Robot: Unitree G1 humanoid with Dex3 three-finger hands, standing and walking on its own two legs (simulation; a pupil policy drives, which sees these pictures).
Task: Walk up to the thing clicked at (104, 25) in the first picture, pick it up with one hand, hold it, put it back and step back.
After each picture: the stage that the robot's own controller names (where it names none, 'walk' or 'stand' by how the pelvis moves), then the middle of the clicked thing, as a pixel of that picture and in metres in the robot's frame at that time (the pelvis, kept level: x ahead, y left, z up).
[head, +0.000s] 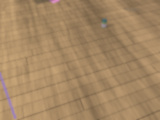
stand; (104, 23) +1.78 -0.33 -0.72
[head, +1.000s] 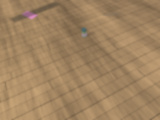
walk; (84, 32) +1.67 +0.06 -0.70
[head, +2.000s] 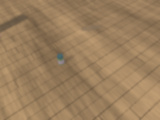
walk; (60, 59) +1.11 +0.28 -0.72
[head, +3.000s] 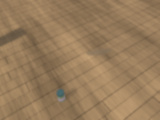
walk; (60, 95) +0.68 +0.21 -0.71
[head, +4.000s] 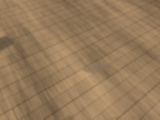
walk; out of the picture +0.41 +0.15 -0.71
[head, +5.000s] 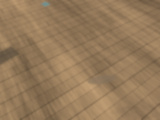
stand; out of the picture +0.32 +0.16 -0.72
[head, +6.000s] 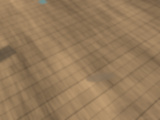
stand; out of the picture +0.32 +0.17 -0.72
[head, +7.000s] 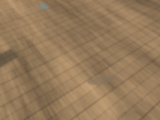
stand; out of the picture +0.33 +0.16 -0.73
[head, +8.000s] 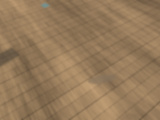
stand; out of the picture +0.33 +0.17 -0.73
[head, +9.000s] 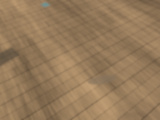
stand; out of the picture +0.32 +0.16 -0.73
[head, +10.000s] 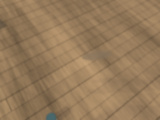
go down; (51, 119) +0.35 +0.16 -0.67
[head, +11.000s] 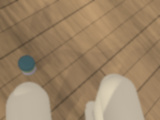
go down; (27, 66) +0.43 +0.18 -0.30
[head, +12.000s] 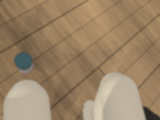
close in; (24, 63) +0.43 +0.18 -0.29
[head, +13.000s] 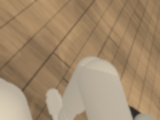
close; out of the picture +0.43 +0.22 -0.23
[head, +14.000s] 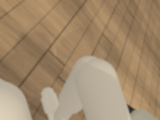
close; out of the picture +0.41 +0.23 -0.23
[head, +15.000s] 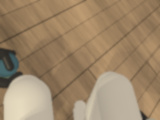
lift; (4, 67) +0.35 +0.23 -0.13
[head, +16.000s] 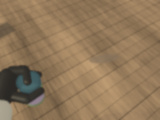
lift; (32, 89) +0.32 +0.16 +0.02
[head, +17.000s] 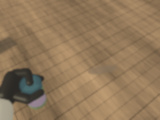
hold; (34, 92) +0.32 +0.17 +0.00
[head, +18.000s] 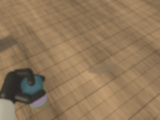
hold; (35, 92) +0.32 +0.16 +0.00
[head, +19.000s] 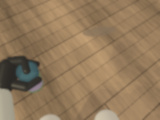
crouch; (31, 78) +0.37 +0.16 -0.06
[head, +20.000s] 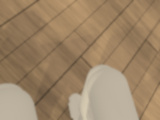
lower; out of the picture +0.45 +0.22 -0.17
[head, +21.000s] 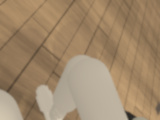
lower; out of the picture +0.45 +0.26 -0.24
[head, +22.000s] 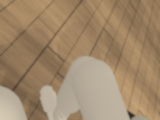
lower; out of the picture +0.44 +0.25 -0.24
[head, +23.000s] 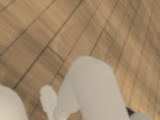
lower; out of the picture +0.44 +0.25 -0.24
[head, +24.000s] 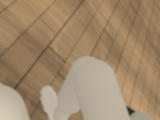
lower; out of the picture +0.44 +0.25 -0.24
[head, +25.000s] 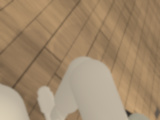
open; out of the picture +0.43 +0.23 -0.24
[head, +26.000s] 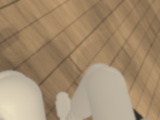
stand; out of the picture +0.43 +0.21 -0.25
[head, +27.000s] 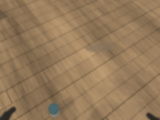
stand; (54, 110) +0.39 +0.14 -0.59
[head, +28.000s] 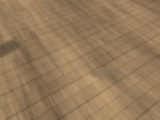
stand; out of the picture +0.38 +0.14 -0.67
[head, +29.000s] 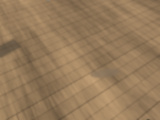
stand; out of the picture +0.38 +0.14 -0.67
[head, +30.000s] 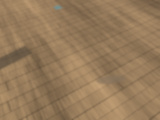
stand; out of the picture +0.39 +0.13 -0.72
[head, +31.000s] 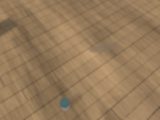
walk; (65, 104) +0.46 +0.12 -0.69
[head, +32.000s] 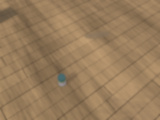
walk; (61, 80) +0.68 +0.13 -0.69
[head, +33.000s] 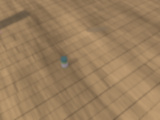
stand; (64, 62) +1.00 +0.22 -0.70
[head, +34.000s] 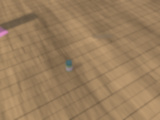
stand; (68, 65) +1.02 +0.12 -0.72
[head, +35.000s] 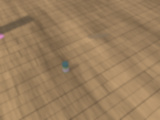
stand; (65, 67) +1.02 +0.16 -0.73
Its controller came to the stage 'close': yes
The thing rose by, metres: 0.73
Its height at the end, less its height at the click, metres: +0.00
